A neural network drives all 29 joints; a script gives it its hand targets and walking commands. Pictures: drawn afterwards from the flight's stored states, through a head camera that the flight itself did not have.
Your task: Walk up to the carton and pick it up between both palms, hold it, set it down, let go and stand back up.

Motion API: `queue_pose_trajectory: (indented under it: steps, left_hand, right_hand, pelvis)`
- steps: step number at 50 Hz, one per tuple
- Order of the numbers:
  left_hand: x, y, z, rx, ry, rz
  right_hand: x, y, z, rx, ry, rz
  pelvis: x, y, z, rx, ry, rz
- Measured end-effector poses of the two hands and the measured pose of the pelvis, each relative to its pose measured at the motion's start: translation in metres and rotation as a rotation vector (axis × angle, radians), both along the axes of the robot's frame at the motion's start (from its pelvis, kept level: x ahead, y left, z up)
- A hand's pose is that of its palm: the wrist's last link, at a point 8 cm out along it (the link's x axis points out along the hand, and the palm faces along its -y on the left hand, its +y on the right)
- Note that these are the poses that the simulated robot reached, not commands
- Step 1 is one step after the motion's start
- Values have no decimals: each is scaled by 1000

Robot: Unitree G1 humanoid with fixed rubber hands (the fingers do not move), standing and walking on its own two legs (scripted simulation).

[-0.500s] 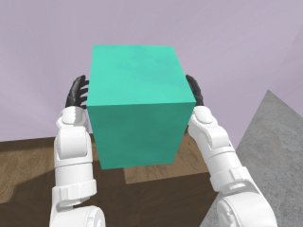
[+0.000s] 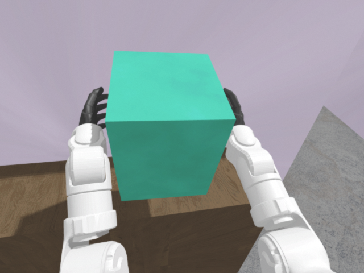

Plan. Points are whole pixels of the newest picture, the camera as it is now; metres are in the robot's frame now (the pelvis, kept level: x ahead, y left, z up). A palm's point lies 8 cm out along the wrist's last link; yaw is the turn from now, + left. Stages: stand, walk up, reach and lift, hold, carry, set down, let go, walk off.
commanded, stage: hold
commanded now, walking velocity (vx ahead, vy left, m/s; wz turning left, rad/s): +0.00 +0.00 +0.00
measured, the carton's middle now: (164, 128) +0.39 +0.02 +0.18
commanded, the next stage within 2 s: none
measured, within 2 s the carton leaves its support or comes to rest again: neither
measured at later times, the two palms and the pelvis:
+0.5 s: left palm (95, 127) +0.37 +0.16 +0.20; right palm (233, 126) +0.37 -0.13 +0.20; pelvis +0.01 +0.00 +0.00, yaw +0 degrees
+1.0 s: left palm (91, 126) +0.35 +0.16 +0.22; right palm (236, 123) +0.36 -0.13 +0.22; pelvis +0.01 +0.00 +0.00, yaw +0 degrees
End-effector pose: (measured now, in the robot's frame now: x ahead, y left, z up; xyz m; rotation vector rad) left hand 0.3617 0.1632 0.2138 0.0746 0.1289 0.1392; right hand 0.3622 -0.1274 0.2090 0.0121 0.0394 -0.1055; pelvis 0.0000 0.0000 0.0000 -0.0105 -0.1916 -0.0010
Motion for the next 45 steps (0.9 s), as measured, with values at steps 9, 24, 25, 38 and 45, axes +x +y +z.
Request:
queue_pose_trajectory:
  steps: [9,24,25,38,45]
  left_hand:
    - [6,0,-1,7,7,1]
    - [11,-4,-9,4,10,-12]
    - [11,-4,-10,5,12,-11]
    - [4,-8,-3,10,-14,0]
    - [0,-6,-1,-2,-10,3]
  right_hand:
    - [6,1,-4,5,6,2]
    - [9,-4,-8,-9,7,-8]
    - [9,-4,-9,-7,9,-7]
    - [4,-8,-8,18,-19,0]
    - [2,-6,0,-10,-15,3]
  pelvis:
    - [4,1,0,1,3,1]
    - [14,1,0,-2,-9,2]
    - [14,1,0,-2,-8,1]
    - [15,-1,0,0,-4,3]
    - [11,-4,0,3,-18,3]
